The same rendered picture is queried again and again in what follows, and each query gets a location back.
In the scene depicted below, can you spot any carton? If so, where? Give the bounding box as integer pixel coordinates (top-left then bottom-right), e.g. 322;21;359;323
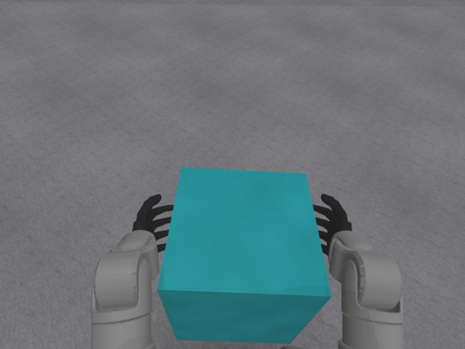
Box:
157;167;332;344

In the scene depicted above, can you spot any robot left forearm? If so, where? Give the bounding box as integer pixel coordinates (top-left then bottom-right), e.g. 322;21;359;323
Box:
91;230;160;349

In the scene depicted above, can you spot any robot left hand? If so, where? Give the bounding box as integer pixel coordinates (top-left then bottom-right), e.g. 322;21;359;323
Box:
132;194;174;253

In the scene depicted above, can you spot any robot right hand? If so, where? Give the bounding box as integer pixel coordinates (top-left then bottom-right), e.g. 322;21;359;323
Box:
313;194;352;255

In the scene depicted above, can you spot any robot right forearm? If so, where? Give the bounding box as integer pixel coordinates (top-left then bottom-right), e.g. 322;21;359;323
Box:
328;230;405;349

